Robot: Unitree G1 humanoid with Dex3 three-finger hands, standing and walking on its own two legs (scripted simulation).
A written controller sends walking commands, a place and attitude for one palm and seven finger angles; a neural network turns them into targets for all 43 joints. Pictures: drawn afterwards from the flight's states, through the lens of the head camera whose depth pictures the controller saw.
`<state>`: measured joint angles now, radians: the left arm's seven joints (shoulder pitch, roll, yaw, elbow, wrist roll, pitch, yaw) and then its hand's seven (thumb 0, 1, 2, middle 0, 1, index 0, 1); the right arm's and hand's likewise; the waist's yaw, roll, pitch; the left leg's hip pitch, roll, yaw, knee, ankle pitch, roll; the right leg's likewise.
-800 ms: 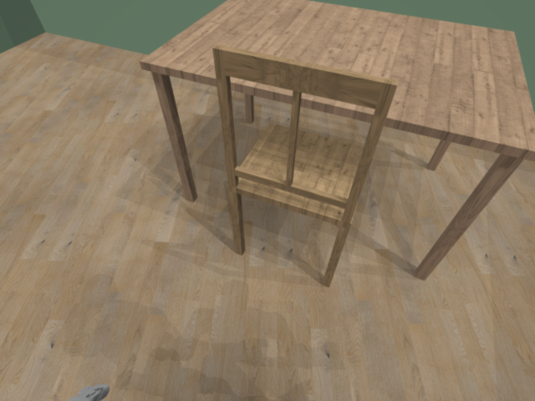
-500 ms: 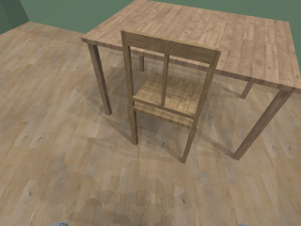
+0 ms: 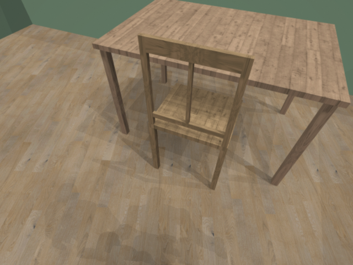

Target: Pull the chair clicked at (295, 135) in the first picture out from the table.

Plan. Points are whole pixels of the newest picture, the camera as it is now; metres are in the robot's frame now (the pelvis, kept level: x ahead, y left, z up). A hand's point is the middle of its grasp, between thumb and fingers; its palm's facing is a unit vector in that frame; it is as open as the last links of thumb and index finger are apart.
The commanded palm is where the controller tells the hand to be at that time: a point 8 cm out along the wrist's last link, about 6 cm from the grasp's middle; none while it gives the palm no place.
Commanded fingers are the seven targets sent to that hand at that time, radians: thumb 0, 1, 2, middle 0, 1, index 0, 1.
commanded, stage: stand and wait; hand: left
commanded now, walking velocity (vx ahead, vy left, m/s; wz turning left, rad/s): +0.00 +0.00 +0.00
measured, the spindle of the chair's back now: (189, 95) +0.77 -0.01 -0.09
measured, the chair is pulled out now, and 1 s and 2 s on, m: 0.00 0.00 0.00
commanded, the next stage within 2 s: look at it before walking up in 0.02 s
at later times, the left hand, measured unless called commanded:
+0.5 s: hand out of the picture +0.06 +0.23 -0.16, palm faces -0.01 -0.95 -0.31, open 7.4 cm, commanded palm none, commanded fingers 0.00 0.90 0.90 -0.20 -0.30 -0.20 -0.30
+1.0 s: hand out of the picture +0.06 +0.22 -0.17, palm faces -0.06 -0.96 -0.29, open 7.4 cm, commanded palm none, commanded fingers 0.00 0.90 0.90 -0.20 -0.30 -0.20 -0.30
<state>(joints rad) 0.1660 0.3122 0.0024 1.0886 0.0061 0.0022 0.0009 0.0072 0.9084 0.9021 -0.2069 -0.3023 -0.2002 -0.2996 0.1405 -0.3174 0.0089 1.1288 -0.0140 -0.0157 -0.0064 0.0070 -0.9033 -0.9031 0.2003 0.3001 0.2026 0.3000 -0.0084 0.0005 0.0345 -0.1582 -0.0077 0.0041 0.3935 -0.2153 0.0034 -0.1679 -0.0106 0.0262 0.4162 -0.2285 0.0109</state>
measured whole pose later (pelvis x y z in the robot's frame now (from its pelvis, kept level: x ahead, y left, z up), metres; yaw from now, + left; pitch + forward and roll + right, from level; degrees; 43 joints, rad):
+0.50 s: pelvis +0.00 +0.00 +0.00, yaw +0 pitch -1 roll +0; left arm 0.16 0.30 0.01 1.10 0.01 0.00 0.00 0.01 0.91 0.90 -0.21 -0.30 -0.20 -0.30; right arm 0.13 -0.31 0.01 1.14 -0.01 -0.02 -0.01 0.01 -0.90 -0.90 0.20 0.30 0.20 0.30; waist -0.01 0.00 0.03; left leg -0.15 0.00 0.00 0.37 -0.20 0.00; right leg -0.16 -0.01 0.02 0.39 -0.22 0.01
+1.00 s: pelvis +0.00 -0.01 -0.01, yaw -5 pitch -1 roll +1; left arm 0.20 0.28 0.03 1.05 0.01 0.04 0.00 0.01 0.91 0.90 -0.20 -0.30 -0.20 -0.30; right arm 0.13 -0.26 -0.01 1.06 -0.02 0.00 -0.03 0.00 -0.90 -0.90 0.20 0.30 0.20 0.30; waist 0.01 -0.01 0.05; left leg -0.18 0.02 0.08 0.45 -0.26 -0.01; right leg -0.24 0.02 0.10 0.51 -0.26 0.00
